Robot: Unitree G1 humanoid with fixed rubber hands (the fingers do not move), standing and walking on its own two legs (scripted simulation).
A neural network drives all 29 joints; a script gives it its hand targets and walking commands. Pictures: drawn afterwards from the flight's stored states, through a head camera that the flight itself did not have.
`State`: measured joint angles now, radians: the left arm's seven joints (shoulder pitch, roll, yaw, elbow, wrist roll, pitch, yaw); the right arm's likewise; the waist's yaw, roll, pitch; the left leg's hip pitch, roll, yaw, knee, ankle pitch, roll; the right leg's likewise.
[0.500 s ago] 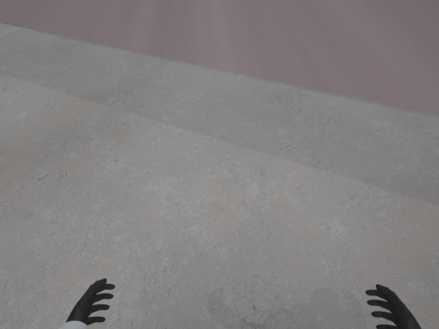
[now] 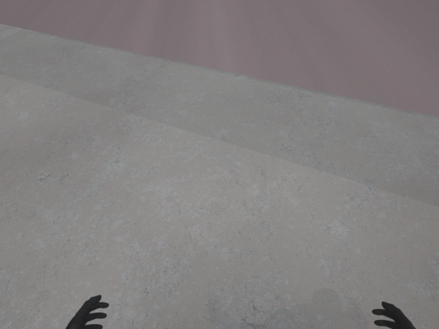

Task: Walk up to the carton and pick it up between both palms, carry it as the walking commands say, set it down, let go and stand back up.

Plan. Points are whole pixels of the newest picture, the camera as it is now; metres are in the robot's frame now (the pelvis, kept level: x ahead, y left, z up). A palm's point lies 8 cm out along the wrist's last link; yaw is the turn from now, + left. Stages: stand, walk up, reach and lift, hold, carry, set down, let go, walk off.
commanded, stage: stand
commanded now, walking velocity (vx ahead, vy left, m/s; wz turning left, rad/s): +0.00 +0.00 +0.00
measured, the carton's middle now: out of the picture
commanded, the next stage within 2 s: walk up in 1.14 s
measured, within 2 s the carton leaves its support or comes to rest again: neither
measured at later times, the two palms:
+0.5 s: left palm out of the picture +0.10 +0.31 -0.10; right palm out of the picture +0.10 -0.31 -0.10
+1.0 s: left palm out of the picture +0.10 +0.31 -0.10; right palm out of the picture +0.10 -0.31 -0.10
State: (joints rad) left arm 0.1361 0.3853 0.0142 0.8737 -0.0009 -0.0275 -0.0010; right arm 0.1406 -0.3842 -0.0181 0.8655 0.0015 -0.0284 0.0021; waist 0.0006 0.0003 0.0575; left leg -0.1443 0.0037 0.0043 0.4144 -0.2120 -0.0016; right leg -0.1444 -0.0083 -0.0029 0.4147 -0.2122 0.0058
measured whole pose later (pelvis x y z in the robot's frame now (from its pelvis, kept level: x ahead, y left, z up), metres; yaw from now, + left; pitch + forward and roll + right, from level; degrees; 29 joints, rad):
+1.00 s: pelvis +0.01 +0.00 +0.00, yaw +0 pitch -3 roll +0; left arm 0.13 0.38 0.02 1.00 0.00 -0.03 0.01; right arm 0.14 -0.38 -0.02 1.00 0.00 -0.03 -0.01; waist 0.00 0.00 0.05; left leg -0.11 0.01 0.00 0.33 -0.18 0.00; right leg -0.11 -0.01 0.00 0.33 -0.18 0.00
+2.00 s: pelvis -0.05 -0.02 +0.00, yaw +25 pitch -1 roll -1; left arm 0.18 0.32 0.06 0.89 0.02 0.05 0.00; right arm 0.10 -0.27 -0.09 0.84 -0.02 0.05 0.02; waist 0.03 -0.04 0.13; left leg -0.23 0.00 0.03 0.50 -0.26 0.03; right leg -0.44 -0.10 -0.09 0.98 -0.44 0.07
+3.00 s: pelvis -0.07 -0.06 +0.00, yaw +54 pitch +2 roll -1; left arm 0.08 0.26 0.04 0.84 -0.01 0.04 0.03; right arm 0.16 -0.30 -0.06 0.89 -0.01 0.04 0.01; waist -0.03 0.02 0.08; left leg -0.30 -0.03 -0.08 0.50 -0.23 0.02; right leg -0.36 -0.04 -0.03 0.70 -0.40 0.06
